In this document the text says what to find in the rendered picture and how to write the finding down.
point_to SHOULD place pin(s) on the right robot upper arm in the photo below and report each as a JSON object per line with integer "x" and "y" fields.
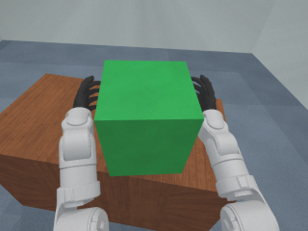
{"x": 250, "y": 215}

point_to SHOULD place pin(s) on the right robot hand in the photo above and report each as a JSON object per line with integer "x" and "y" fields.
{"x": 206, "y": 95}

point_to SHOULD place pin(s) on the left robot hand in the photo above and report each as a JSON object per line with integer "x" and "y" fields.
{"x": 82, "y": 98}

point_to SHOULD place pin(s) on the carton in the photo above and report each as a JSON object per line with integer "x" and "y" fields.
{"x": 147, "y": 117}

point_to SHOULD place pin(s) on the left robot upper arm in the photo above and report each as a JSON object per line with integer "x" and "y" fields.
{"x": 87, "y": 219}

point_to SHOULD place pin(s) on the robot left forearm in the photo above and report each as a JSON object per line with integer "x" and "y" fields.
{"x": 77, "y": 162}

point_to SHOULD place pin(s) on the pedestal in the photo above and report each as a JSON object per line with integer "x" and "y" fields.
{"x": 30, "y": 133}

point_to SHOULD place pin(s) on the robot right forearm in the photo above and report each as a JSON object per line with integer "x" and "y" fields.
{"x": 227, "y": 162}

